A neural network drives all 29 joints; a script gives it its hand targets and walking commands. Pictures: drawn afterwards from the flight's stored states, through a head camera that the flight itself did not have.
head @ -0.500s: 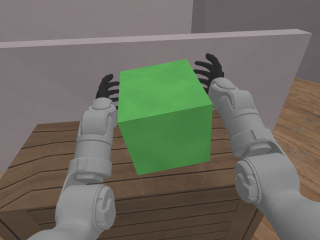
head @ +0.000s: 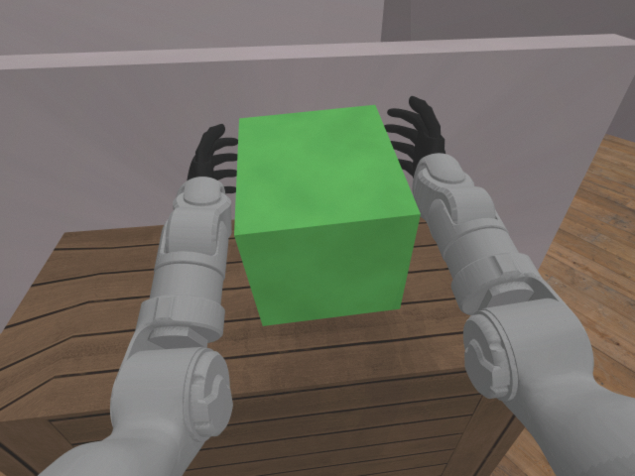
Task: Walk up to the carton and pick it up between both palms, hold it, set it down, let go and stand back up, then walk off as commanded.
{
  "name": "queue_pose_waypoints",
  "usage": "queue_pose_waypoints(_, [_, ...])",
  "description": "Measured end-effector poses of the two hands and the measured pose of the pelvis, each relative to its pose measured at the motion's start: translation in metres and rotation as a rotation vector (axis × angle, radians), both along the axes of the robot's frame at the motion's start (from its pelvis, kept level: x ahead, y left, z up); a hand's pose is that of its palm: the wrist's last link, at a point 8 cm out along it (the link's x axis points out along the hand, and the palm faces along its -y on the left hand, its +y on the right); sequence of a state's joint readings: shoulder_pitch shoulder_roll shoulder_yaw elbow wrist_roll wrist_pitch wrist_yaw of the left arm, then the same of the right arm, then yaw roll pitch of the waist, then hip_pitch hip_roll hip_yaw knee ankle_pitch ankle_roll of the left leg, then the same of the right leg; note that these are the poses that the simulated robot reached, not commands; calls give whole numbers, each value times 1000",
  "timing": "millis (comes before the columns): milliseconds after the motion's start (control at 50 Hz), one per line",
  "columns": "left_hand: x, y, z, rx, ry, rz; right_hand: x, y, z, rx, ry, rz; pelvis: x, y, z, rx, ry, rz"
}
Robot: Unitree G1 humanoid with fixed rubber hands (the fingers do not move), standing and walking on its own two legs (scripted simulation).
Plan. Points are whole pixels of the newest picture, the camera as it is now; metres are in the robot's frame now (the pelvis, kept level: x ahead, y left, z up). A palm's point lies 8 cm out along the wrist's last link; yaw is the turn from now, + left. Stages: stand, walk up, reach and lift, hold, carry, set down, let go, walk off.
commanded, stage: set down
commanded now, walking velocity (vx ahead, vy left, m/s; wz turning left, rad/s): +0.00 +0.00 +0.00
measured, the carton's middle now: (319, 214) +0.39 +0.00 +0.18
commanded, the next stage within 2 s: none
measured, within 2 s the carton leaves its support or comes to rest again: neither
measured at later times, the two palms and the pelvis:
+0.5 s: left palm (204, 198) +0.40 +0.15 +0.21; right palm (415, 170) +0.41 -0.12 +0.23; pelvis +0.01 +0.01 +0.00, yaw +0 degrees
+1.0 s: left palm (214, 220) +0.41 +0.14 +0.16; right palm (411, 184) +0.42 -0.13 +0.20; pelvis +0.02 +0.01 +0.00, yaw +0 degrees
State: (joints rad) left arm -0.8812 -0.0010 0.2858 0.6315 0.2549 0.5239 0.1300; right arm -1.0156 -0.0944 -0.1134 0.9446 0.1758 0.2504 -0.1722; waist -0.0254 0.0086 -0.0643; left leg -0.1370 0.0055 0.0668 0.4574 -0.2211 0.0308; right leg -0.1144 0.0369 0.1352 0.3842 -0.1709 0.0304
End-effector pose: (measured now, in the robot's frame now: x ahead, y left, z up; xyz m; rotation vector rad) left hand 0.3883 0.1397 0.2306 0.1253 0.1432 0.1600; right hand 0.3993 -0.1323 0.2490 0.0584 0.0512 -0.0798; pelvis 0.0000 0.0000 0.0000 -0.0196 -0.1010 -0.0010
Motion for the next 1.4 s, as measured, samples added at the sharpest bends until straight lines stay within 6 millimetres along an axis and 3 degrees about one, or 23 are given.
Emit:
queue_pose_waypoints(260, [9,13,-10,-12,4,3,11,13,-4,-32,-1,7,8,8,1,-12,7,0])
queue_pose_waypoints(380, [9,12,-13,-12,17,3,11,12,-11,-24,7,10,8,8,1,-11,6,0])
queue_pose_waypoints(900, [17,6,-60,-2,81,-2,25,8,-41,-31,42,27,14,7,2,-10,16,0])
queue_pose_waypoints(1400, [21,3,-85,-8,95,-5,29,3,-73,-35,98,31,20,6,2,-9,26,0])
